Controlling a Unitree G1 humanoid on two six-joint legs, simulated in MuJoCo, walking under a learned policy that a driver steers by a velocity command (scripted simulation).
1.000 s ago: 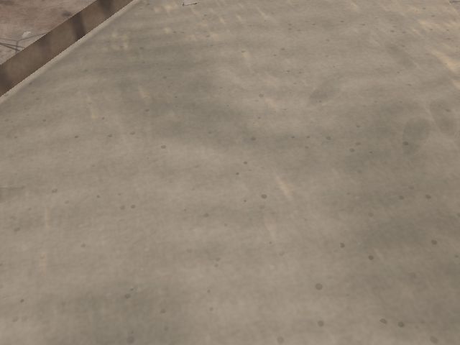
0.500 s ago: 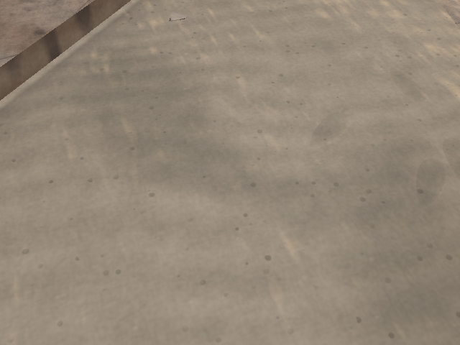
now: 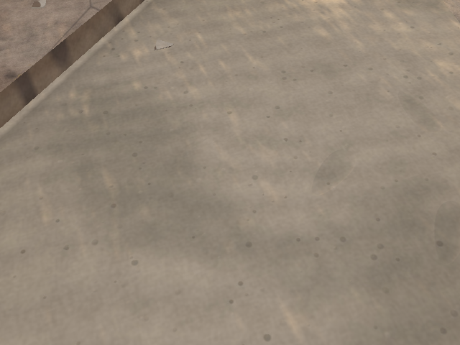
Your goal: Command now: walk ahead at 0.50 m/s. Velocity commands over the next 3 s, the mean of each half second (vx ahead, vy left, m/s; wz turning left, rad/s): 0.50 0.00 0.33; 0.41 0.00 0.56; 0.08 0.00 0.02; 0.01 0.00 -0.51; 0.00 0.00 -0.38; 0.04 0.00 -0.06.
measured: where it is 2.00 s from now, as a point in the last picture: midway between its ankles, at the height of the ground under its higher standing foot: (206, 321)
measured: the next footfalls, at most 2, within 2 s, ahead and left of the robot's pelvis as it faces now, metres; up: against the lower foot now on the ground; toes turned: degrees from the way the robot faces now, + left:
left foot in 0.44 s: +0.37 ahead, +0.12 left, +0.00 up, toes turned +15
right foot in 0.96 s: +0.71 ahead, +0.08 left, +0.00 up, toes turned +30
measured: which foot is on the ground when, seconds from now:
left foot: up 0.00-0.42, down 0.44-0.96, up 0.98-1.00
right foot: down 0.00-0.46, up 0.48-0.94, down 0.96-1.00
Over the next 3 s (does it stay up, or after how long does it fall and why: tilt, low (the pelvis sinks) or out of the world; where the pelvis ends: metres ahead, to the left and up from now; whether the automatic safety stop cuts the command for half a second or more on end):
stays up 0.54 0.09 0.01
